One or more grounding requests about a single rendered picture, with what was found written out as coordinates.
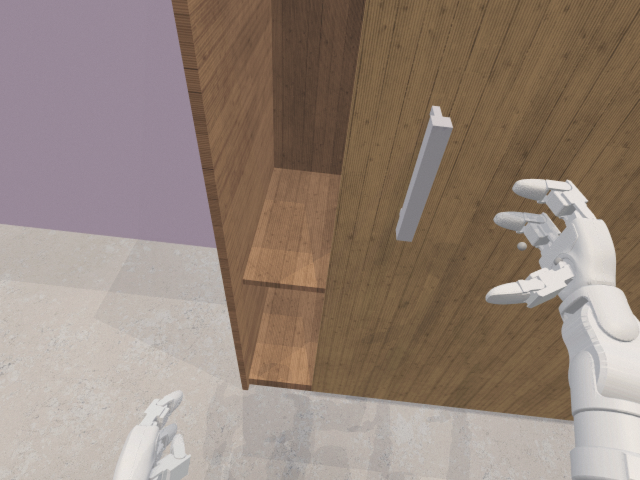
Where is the left robot hand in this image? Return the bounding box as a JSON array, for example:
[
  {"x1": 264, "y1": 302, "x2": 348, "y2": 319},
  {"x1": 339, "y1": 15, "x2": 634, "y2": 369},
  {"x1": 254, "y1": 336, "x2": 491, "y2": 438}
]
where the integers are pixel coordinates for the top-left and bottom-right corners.
[{"x1": 113, "y1": 390, "x2": 191, "y2": 480}]

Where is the wardrobe door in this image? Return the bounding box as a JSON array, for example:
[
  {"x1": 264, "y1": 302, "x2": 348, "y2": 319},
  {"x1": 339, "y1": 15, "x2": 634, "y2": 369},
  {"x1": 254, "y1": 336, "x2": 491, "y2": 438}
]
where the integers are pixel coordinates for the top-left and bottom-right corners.
[{"x1": 311, "y1": 0, "x2": 640, "y2": 421}]

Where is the handle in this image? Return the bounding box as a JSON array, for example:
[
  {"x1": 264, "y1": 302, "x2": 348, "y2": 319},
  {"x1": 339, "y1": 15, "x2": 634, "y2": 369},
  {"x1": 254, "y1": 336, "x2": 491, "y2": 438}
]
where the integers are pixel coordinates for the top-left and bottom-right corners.
[{"x1": 396, "y1": 106, "x2": 453, "y2": 242}]

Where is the robot right forearm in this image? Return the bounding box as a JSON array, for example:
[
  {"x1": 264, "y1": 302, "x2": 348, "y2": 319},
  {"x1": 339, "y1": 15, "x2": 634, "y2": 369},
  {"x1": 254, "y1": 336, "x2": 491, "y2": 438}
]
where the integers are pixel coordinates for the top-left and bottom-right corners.
[{"x1": 559, "y1": 285, "x2": 640, "y2": 480}]

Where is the right robot hand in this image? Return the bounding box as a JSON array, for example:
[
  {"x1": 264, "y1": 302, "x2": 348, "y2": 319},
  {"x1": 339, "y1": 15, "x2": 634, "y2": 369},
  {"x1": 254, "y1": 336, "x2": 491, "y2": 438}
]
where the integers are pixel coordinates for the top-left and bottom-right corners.
[{"x1": 485, "y1": 179, "x2": 616, "y2": 308}]

